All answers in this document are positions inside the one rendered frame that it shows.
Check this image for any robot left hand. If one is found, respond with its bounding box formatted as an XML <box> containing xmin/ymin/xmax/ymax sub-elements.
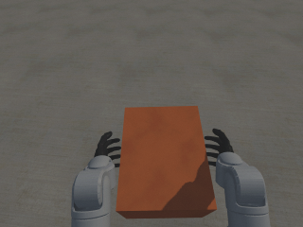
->
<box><xmin>94</xmin><ymin>131</ymin><xmax>121</xmax><ymax>167</ymax></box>

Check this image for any robot right forearm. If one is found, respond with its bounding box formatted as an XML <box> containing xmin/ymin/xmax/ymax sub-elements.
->
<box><xmin>215</xmin><ymin>151</ymin><xmax>271</xmax><ymax>227</ymax></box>

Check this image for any carton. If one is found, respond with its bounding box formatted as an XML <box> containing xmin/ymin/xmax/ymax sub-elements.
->
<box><xmin>116</xmin><ymin>106</ymin><xmax>217</xmax><ymax>219</ymax></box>

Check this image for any robot left forearm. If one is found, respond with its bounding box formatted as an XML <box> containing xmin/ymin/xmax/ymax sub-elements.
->
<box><xmin>71</xmin><ymin>155</ymin><xmax>116</xmax><ymax>227</ymax></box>

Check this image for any robot right hand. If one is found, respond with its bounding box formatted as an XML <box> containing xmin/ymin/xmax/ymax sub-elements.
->
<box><xmin>205</xmin><ymin>129</ymin><xmax>234</xmax><ymax>166</ymax></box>

